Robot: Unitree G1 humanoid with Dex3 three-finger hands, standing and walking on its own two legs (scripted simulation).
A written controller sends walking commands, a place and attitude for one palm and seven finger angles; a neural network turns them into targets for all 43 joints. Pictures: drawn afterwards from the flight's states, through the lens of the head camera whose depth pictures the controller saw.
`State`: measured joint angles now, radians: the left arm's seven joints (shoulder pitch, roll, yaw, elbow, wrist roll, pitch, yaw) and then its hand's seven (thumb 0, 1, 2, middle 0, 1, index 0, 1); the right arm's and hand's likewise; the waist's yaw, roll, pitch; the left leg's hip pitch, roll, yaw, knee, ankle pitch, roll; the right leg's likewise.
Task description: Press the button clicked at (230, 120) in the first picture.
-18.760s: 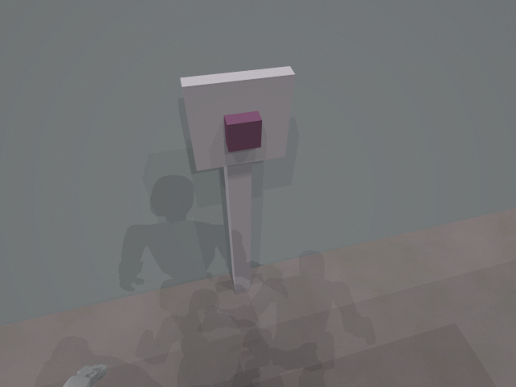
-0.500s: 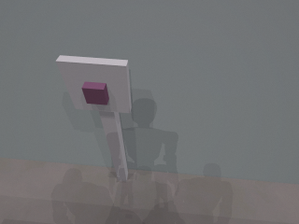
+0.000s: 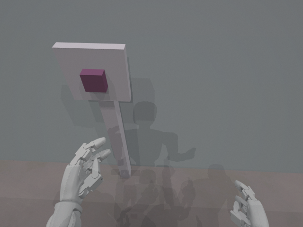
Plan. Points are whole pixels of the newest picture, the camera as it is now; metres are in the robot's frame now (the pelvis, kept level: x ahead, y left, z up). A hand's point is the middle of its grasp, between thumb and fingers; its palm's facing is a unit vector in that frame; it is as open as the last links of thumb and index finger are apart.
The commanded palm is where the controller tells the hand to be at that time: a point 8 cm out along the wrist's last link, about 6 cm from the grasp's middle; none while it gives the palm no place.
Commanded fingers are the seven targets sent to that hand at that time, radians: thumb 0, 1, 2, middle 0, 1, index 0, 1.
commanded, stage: raise the hand and make a fist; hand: left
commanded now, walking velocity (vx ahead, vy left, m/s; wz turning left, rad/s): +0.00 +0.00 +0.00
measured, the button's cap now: (94, 80) +0.51 +0.19 +0.12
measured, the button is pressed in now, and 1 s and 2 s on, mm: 0 0 0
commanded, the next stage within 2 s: aim a knuckle at the button in 1.68 s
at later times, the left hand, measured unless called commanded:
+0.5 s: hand (88, 194) +0.21 +0.16 +0.02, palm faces -0.10 -0.99 +0.02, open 3.2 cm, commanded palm +0.17 +0.23 +0.04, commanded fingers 0.00 0.90 0.90 -1.30 -1.50 -1.30 -1.50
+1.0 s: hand (56, 172) +0.23 +0.22 +0.09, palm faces +0.04 -1.00 -0.05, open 3.1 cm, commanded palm +0.20 +0.27 +0.09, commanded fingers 0.00 0.90 0.90 -1.30 -1.50 -1.30 -1.50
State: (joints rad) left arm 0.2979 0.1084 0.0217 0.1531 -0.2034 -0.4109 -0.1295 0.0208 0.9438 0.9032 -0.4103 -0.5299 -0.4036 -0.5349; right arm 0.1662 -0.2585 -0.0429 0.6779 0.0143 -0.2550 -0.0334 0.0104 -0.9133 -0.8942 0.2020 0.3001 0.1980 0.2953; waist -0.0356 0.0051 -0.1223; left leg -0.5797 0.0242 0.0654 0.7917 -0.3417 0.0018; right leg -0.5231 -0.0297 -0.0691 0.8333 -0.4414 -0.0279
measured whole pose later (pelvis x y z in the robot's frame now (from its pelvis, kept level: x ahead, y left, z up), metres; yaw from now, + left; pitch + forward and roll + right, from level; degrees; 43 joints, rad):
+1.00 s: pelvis +0.01 +0.02 +0.00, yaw +1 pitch +6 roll -2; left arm 0.37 0.26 0.19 -0.14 -0.28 -0.23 -0.24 0.02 0.90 0.90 -1.30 -1.49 -1.29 -1.50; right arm 0.22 -0.23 0.04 0.53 0.04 -0.20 -0.05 0.01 -0.90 -0.89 0.20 0.30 0.20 0.30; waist 0.01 0.03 -0.09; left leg -0.57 0.03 0.02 0.85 -0.39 0.02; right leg -0.45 -0.01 -0.11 0.79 -0.44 -0.01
